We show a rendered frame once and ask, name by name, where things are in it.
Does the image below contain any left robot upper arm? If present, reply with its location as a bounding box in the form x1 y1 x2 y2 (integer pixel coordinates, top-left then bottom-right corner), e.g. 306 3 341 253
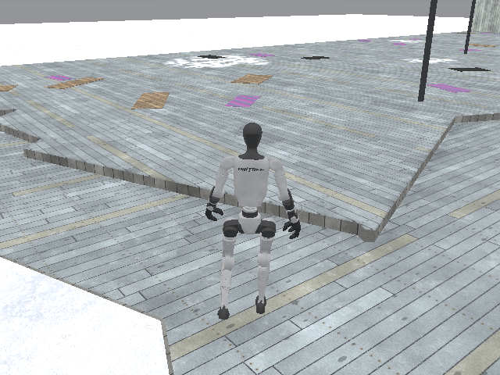
212 156 236 198

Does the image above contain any robot thigh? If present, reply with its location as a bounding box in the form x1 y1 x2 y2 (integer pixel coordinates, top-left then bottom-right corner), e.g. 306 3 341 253
222 217 239 270
257 218 276 267

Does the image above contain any right robot thigh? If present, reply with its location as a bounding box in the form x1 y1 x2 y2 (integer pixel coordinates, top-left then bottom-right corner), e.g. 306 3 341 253
257 218 276 267

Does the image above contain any left robot thigh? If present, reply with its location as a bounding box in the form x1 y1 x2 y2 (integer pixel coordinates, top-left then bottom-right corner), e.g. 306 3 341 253
222 217 239 270

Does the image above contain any right robot upper arm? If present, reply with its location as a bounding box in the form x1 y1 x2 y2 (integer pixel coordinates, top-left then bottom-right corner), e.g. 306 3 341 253
268 157 290 201

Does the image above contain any robot left forearm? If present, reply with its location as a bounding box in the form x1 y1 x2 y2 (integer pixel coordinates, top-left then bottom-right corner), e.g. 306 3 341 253
206 186 220 211

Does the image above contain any right robot hand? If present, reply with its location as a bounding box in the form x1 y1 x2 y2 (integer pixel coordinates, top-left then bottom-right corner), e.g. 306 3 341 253
283 220 301 239

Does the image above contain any robot right forearm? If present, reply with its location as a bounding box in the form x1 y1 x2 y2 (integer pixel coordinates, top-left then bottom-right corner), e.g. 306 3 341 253
282 189 299 223

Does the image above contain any left robot hand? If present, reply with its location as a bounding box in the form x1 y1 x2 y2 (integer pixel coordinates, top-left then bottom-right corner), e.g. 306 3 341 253
205 207 223 221

